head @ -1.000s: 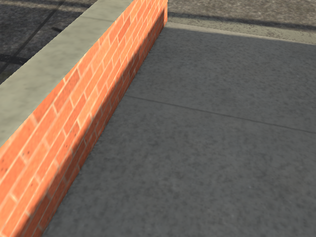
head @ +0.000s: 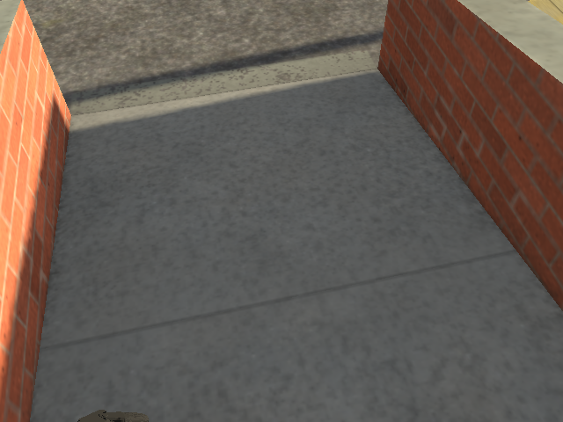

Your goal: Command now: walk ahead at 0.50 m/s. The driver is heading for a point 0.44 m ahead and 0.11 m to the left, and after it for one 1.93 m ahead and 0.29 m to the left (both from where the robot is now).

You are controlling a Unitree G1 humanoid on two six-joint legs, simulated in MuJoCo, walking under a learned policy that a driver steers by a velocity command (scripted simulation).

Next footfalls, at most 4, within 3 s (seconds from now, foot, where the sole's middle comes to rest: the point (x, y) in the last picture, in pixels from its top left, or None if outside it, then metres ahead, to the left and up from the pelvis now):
0.02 right None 0.11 -0.08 -0.79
0.52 left None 0.37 0.12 -0.83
1.10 right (249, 356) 0.67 0.06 -0.88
1.56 left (175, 286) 0.94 0.27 -0.93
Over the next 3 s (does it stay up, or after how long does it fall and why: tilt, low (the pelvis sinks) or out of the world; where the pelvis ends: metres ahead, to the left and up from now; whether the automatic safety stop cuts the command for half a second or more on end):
stays up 1.49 0.23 -0.23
